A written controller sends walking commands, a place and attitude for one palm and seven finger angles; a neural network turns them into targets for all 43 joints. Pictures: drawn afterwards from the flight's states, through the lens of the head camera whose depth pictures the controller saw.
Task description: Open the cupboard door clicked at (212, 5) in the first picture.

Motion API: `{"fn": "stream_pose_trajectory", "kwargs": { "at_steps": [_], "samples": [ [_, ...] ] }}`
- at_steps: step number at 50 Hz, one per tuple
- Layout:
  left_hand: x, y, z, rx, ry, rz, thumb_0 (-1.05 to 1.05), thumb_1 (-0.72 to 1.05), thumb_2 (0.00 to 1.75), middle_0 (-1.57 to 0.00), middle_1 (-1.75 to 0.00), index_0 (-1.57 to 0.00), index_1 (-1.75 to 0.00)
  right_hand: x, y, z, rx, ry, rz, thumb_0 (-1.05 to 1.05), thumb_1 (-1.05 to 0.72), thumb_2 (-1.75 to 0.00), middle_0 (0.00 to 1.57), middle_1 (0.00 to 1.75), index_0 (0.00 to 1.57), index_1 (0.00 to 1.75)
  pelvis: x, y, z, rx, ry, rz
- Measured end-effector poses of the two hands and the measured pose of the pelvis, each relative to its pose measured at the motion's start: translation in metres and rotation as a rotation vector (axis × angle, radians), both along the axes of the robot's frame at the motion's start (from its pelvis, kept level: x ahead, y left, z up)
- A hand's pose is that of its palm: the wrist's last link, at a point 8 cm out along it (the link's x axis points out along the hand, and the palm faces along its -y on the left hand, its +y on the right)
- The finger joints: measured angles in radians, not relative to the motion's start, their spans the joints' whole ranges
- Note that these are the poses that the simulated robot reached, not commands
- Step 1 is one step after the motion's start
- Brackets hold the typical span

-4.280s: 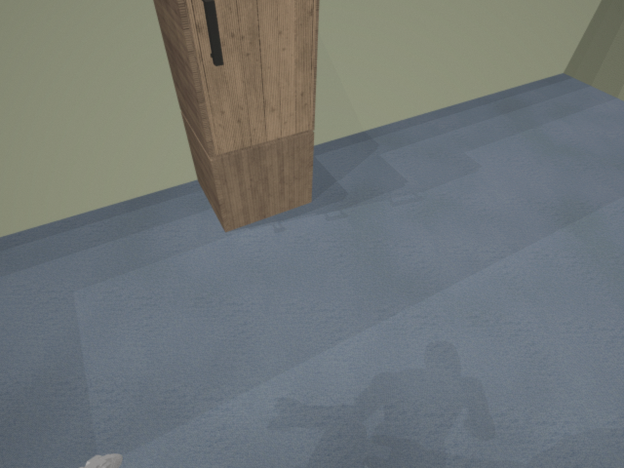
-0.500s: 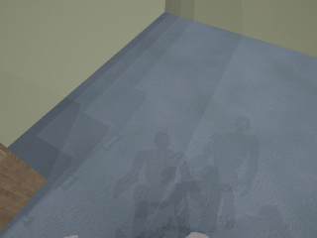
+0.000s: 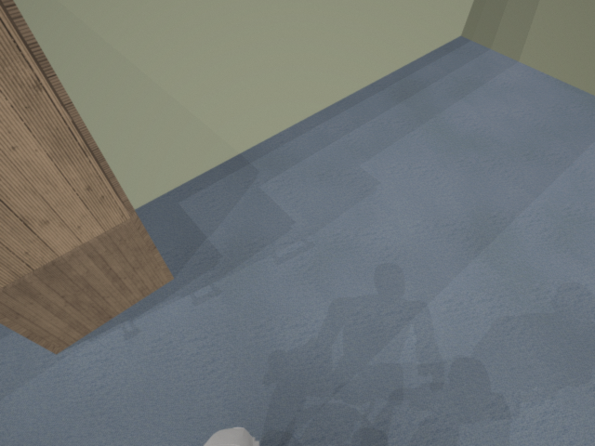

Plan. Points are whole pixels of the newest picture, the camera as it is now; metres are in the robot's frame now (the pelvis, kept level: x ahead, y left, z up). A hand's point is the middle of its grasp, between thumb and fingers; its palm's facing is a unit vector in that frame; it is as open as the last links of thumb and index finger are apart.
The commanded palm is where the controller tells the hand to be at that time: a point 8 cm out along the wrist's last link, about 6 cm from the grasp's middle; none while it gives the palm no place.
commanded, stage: turn to face it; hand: left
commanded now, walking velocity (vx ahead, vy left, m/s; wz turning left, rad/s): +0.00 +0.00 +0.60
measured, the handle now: out of the picture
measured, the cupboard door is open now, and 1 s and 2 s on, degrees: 0 0 0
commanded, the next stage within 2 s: take the last steps up to it in 1.18 s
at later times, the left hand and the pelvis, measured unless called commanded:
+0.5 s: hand out of the picture +0.10 +0.24 -0.14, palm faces +0.28 -0.92 -0.28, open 7.4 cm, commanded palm none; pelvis +0.02 +0.00 +0.00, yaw +16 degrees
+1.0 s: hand out of the picture -0.10 +0.21 -0.19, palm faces +0.58 -0.77 -0.25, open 7.4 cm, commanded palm none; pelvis +0.00 +0.02 -0.01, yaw +34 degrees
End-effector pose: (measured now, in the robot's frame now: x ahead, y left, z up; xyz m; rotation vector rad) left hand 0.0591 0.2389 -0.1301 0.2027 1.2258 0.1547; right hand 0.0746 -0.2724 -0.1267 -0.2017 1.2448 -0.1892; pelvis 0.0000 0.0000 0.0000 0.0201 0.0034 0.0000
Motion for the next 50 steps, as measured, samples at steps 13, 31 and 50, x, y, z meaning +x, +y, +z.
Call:
{"fn": "stream_pose_trajectory", "kwargs": {
  "at_steps": [13, 31, 50],
  "samples": [
    [-0.035, 0.072, -0.006, 0.024, 0.053, 0.189, 0.01, 0.91, 0.90, -0.20, -0.30, -0.20, -0.30, 0.070, 0.062, 0.021, -0.036, -0.101, 0.199, 0.01, -0.90, -0.90, 0.20, 0.30, 0.20, 0.30, 0.009, 0.031, 0.003, -0.040, 0.006, 0.135],
    [-0.007, 0.013, 0.033, 0.096, -0.170, 0.297, 0.01, 0.91, 0.90, -0.20, -0.30, -0.20, -0.30, 0.085, 0.025, -0.018, 0.055, 0.017, 0.307, 0.01, -0.91, -0.90, 0.20, 0.30, 0.20, 0.30, 0.023, -0.017, 0.001, 0.003, -0.013, 0.373],
    [-0.190, 0.005, -0.022, -0.021, 0.114, 0.663, 0.01, 0.91, 0.90, -0.20, -0.30, -0.20, -0.30, 0.160, 0.129, 0.004, -0.002, -0.086, 0.652, 0.01, -0.91, -0.90, 0.19, 0.30, 0.19, 0.30, 0.004, 0.019, -0.012, -0.015, -0.012, 0.590]
  ]
}}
